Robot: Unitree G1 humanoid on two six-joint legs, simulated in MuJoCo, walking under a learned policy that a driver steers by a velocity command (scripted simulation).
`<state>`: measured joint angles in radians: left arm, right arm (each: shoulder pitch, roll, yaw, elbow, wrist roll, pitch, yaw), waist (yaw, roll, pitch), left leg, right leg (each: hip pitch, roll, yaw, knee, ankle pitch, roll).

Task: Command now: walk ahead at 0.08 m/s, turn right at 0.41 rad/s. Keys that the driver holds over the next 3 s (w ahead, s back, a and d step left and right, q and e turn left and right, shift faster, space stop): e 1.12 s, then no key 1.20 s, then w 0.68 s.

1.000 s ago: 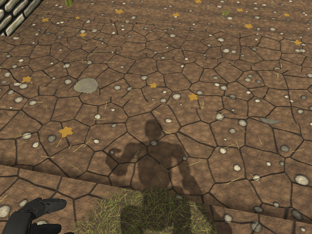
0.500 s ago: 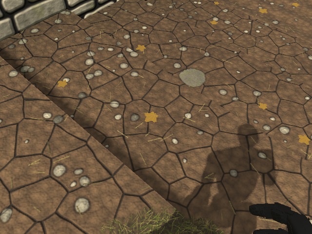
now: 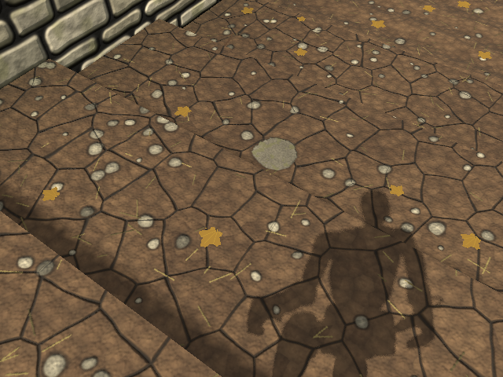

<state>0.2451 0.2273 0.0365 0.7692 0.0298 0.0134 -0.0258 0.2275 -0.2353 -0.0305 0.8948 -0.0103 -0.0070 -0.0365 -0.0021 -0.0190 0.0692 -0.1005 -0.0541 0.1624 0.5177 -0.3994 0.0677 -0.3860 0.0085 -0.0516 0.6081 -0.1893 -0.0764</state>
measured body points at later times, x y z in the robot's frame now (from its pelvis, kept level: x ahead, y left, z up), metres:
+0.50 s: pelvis +0.02 +0.01 +0.01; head +0.05 -0.01 +0.46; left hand +0.19 +0.26 -0.09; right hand +0.08 -0.29 -0.10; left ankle +0.08 +0.15 -0.69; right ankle +0.07 -0.07 -0.73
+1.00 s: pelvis +0.01 +0.06 +0.01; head +0.04 +0.05 +0.46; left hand +0.27 +0.21 -0.11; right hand -0.05 -0.23 -0.09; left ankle +0.08 +0.13 -0.73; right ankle -0.08 -0.03 -0.69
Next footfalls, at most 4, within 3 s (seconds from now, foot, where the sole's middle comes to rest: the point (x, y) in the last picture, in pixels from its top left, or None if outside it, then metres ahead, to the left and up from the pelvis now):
0.60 left None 0.11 0.11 -0.76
1.08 right None -0.05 -0.03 -0.76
1.58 left None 0.09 0.11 -0.76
2.70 right None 0.02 -0.13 -0.76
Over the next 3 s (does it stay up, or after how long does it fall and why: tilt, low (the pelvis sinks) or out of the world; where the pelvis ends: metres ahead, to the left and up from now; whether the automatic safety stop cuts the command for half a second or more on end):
stays up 0.09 -0.11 0.02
